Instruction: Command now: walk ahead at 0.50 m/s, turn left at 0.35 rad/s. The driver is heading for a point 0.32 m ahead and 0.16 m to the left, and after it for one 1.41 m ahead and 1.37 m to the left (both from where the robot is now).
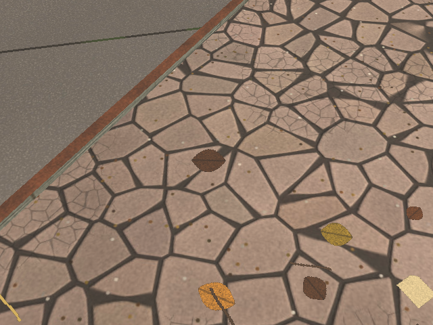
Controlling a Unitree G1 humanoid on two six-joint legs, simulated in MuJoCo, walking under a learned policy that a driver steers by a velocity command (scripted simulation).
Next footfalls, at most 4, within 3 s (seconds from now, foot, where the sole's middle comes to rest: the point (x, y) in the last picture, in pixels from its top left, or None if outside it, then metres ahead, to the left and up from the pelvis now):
0.12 left None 0.24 0.08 -0.78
0.66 right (235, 290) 0.58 0.01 -0.78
1.14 left None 0.42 0.18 -0.78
1.60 right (205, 277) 0.62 0.10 -0.78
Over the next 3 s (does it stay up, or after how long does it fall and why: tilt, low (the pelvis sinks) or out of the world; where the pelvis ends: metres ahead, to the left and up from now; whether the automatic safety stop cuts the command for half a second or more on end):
stays up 0.83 0.76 0.00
